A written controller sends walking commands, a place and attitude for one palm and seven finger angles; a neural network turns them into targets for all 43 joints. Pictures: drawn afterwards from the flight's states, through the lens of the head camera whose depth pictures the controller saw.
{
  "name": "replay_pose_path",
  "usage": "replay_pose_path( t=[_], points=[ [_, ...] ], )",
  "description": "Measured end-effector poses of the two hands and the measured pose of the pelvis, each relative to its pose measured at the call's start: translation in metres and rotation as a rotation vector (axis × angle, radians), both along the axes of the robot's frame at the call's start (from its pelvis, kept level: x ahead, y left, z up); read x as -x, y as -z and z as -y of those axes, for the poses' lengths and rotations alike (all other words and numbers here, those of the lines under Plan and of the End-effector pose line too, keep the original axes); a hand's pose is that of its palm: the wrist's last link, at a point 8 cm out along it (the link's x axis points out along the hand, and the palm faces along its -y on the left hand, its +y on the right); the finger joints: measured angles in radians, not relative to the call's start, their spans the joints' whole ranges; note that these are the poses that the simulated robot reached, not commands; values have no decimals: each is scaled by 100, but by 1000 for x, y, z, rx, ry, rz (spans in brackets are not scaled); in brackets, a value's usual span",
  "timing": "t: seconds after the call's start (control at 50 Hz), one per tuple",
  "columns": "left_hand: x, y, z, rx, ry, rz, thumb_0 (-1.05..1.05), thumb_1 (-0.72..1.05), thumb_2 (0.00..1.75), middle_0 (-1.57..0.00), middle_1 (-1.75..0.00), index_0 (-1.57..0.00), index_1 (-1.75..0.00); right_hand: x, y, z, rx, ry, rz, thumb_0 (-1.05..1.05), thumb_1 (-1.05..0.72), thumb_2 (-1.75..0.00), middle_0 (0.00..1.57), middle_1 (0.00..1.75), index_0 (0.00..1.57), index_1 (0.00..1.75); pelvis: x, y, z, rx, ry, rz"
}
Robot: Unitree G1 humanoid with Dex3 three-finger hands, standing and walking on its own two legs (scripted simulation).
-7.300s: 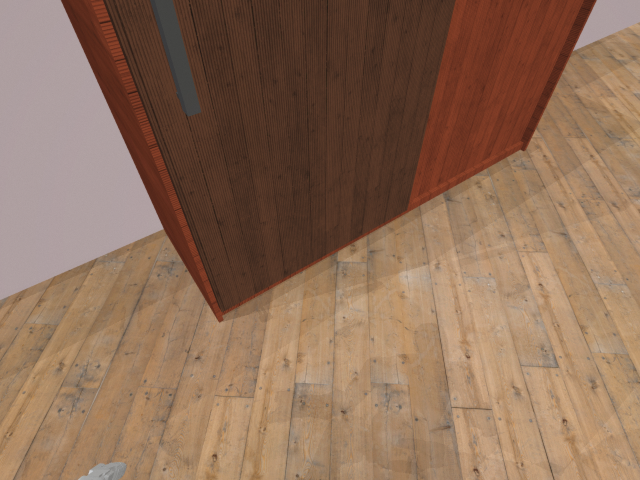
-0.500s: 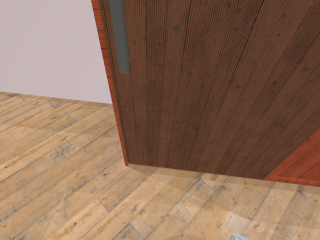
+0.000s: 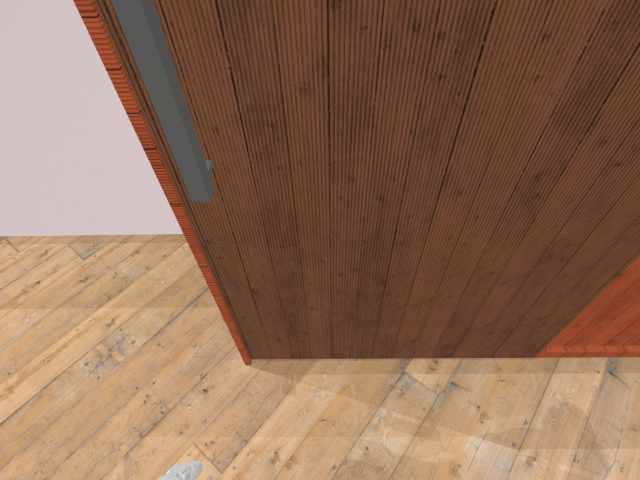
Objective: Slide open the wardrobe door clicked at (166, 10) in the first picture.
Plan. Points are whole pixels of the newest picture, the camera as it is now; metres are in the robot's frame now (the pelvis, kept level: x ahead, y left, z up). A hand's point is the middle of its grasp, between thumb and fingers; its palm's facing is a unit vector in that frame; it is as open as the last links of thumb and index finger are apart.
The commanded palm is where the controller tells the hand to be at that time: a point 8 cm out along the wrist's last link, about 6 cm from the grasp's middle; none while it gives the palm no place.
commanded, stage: come to a stop and stand still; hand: left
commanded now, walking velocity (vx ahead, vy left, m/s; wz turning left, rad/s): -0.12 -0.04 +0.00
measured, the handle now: (173, 88) +0.51 +0.19 +0.23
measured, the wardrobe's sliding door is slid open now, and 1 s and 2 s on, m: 0.00 0.00 0.00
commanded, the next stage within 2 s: look again from close up in 1.80 s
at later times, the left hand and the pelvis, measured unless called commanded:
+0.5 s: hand out of the picture -0.01 +0.22 -0.17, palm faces +0.01 -0.98 -0.21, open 7.4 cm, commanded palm none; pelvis -0.04 +0.02 +0.01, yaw -2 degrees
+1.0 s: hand out of the picture -0.05 +0.13 -0.17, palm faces +0.04 -0.99 -0.17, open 7.4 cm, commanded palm none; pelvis -0.04 -0.03 +0.01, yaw -1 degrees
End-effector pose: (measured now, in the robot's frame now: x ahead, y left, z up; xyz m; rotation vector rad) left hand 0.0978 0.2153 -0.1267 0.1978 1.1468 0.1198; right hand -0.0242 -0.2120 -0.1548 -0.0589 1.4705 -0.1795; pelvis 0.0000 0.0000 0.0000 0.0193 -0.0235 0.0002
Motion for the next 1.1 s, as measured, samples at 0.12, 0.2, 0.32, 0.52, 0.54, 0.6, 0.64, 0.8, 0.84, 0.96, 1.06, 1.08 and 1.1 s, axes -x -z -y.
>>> replay_pose_path(
  t=[0.12, 0.2, 0.32, 0.52, 0.54, 0.6, 0.64, 0.8, 0.84, 0.96, 1.06, 1.08, 1.1],
  points=[
    [24, 13, -33, 4, -46, -47, 0, 92, 90, -20, -30, -20, -30, -24, -4, -13, 45, -27, 81, 1, -92, -90, 20, 30, 20, 30, 11, 5, -22, 17, 4, 5],
    [45, 24, -56, 12, -68, -92, 0, 91, 90, -20, -30, -20, -30, -25, -11, -22, 82, -38, 134, 1, -92, -90, 20, 30, 20, 30, 17, 8, -36, 23, 16, 11],
    [82, 14, -72, 17, -87, -166, 1, 91, 90, -20, -30, -20, -30, -22, -29, -27, 104, -57, 149, 1, -92, -89, 20, 30, 20, 30, 20, -7, -41, 38, 22, -3],
    [114, 7, -44, -1, -64, -227, 1, 91, 90, -20, -30, -20, -30, 2, -24, 8, 91, -24, 136, 1, -91, -89, 20, 30, 21, 30, 37, -8, -16, 31, 26, -16],
    [115, 8, -38, -5, -62, -216, 1, 91, 90, -20, -30, -20, -30, 6, -19, 13, 83, -20, 129, 1, -91, -89, 20, 30, 21, 30, 39, -5, -10, 21, 26, -15],
    [121, 7, -17, -12, -64, -199, 1, 91, 90, -20, -30, -20, -30, 17, -8, 25, 57, -11, 101, 1, -90, -90, 20, 30, 20, 30, 44, -2, 3, 17, 23, -3],
    [125, 5, -3, -1, -67, -196, 1, 91, 90, -20, -30, -20, -30, 22, -7, 29, 42, -15, 81, 1, -91, -90, 20, 30, 20, 30, 43, -4, 9, 16, 23, -4],
    [140, 12, 27, 32, -82, -243, 2, 93, 90, -20, -30, -20, -30, 38, -6, 30, 17, -20, 39, 1, -91, -90, 19, 30, 20, 30, 40, -4, 26, 21, 22, 1],
    [143, 12, 31, 40, -87, -250, 2, 93, 90, -20, -30, -20, -30, 41, -6, 28, 8, -21, 23, 1, -91, -90, 19, 30, 20, 30, 40, -5, 29, 21, 22, 5],
    [148, 13, 39, 53, -97, -266, 1, 92, 90, -20, -30, -20, -30, 43, -6, 23, -5, -22, 3, 1, -91, -90, 19, 30, 20, 30, 39, -5, 31, 22, 20, 9],
    [148, 14, 39, 58, -102, -273, 1, 91, 90, -20, -30, -20, -30, 39, -7, 21, -3, -25, 5, 1, -90, -90, 20, 30, 20, 30, 36, -5, 29, 23, 19, 6],
    [147, 14, 38, 59, -102, -274, 1, 91, 90, -20, -30, -20, -30, 37, -7, 20, -2, -26, 7, 1, -90, -90, 20, 30, 20, 30, 35, -6, 29, 22, 19, 5],
    [147, 14, 37, 59, -103, -274, 1, 91, 90, -20, -30, -20, -30, 36, -8, 20, 0, -26, 9, 1, -90, -90, 20, 30, 20, 30, 34, -6, 28, 22, 19, 4]
  ],
)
